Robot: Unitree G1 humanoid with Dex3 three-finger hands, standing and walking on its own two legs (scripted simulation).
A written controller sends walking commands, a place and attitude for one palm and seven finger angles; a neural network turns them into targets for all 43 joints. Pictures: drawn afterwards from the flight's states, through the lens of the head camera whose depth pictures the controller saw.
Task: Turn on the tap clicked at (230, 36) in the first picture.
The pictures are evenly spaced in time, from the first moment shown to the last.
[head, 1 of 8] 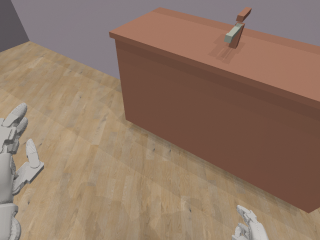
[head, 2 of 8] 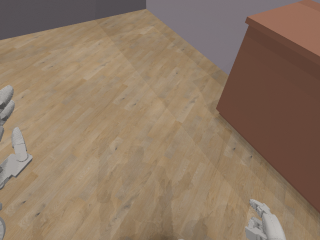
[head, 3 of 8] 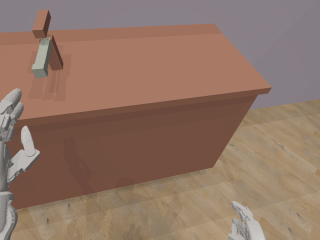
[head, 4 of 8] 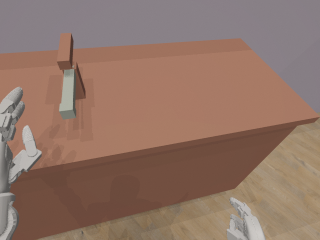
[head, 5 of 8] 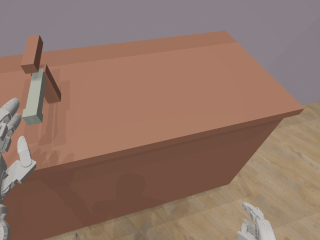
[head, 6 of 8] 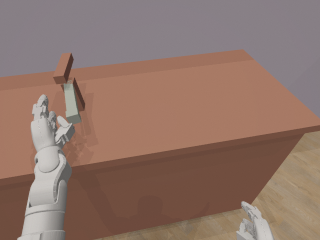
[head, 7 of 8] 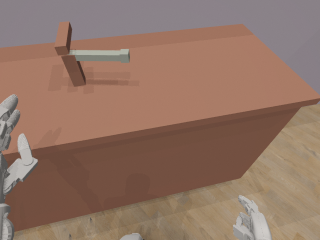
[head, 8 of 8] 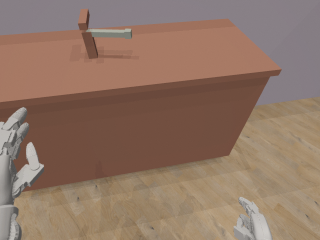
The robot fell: no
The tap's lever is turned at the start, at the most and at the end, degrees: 0 77 77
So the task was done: yes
